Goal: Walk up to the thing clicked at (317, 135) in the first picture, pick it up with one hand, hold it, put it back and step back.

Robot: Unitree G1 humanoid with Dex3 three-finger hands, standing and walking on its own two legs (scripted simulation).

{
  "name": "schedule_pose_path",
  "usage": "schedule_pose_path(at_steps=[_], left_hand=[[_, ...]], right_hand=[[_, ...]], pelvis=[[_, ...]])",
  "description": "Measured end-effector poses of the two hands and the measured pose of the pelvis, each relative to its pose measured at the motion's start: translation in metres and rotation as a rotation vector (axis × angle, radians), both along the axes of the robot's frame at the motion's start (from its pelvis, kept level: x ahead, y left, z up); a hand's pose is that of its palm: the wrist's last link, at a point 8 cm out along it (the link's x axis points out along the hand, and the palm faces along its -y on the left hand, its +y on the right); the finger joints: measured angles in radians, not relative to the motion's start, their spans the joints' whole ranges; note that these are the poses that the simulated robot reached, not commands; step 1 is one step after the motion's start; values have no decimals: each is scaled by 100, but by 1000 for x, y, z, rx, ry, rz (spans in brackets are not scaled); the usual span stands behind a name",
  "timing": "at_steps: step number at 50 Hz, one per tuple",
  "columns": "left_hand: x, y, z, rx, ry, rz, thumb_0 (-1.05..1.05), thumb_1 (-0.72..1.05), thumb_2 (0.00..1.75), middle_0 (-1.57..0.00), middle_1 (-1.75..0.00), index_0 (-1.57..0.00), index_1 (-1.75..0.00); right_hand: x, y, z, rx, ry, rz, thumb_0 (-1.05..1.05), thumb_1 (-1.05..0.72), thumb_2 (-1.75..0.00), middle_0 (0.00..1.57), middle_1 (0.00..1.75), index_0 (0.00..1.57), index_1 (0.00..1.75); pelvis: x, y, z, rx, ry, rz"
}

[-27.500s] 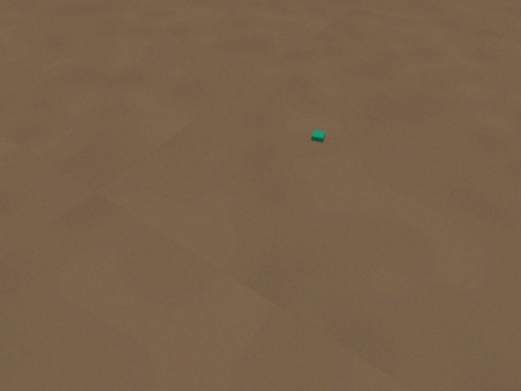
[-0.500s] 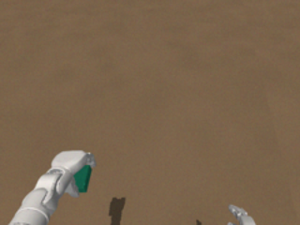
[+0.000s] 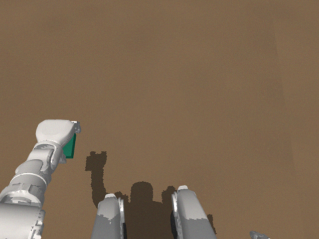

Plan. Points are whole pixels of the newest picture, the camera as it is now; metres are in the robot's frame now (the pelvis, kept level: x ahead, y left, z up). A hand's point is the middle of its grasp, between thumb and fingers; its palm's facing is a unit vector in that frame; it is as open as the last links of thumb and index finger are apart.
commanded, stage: crouch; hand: left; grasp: from above
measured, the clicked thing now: (59, 144) +0.42 +0.25 -0.14
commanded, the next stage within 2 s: lower in 1.34 s
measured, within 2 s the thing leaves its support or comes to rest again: neither
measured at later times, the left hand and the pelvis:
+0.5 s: hand (75, 155) +0.44 +0.26 -0.31, palm faces -0.43 +0.03 -0.90, open 9.9 cm; pelvis -0.01 +0.01 -0.16, yaw -2 degrees
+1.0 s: hand (81, 156) +0.46 +0.26 -0.40, palm faces -0.47 +0.01 -0.88, open 10.0 cm; pelvis -0.02 +0.00 -0.24, yaw -4 degrees
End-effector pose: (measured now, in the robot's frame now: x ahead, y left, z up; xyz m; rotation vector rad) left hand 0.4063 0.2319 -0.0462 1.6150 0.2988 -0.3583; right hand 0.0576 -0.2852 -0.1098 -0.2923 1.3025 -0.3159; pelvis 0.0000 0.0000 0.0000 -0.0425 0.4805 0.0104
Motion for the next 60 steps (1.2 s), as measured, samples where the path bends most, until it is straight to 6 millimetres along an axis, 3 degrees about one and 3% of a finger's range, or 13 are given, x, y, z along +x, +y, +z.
schedule_pose_path(at_steps=[5,11,19,25,34,51,60], left_hand=[[11,3,-43,0,11,19,-1,6,29,-75,-39,-77,-38],[15,11,-99,-13,69,39,-1,7,27,-76,-39,-77,-37],[25,20,-172,-50,72,3,-1,7,25,-77,-37,-79,-35],[37,27,-211,-43,36,10,-1,6,23,-78,-36,-80,-34],[45,27,-247,-41,60,49,-1,6,24,-79,-35,-81,-33],[57,29,-295,-56,80,32,-1,5,28,-78,-37,-80,-35],[58,32,-315,-62,84,18,-1,6,27,-77,-37,-78,-36]], right_hand=[[-30,11,-39,11,51,-35,0,-91,-90,20,30,20,30],[-43,23,-79,39,74,-28,0,-91,-90,21,30,21,30],[-28,23,-126,31,89,54,0,-91,-89,21,30,21,30],[-11,17,-155,19,91,113,0,-91,-90,21,30,21,30],[-6,14,-184,39,95,138,0,-91,-90,21,30,21,30],[-54,10,-218,40,195,109,0,-92,-90,21,30,21,30],[-63,17,-234,47,220,115,0,-92,-90,21,30,21,30]], pelvis=[[-9,5,-38,-11,51,-3],[-15,8,-77,-23,100,-3],[-15,8,-130,-48,162,2],[-14,8,-162,-62,179,5],[-16,8,-190,-66,175,-1],[-23,4,-239,-77,135,-19],[-24,8,-257,-90,122,-25]])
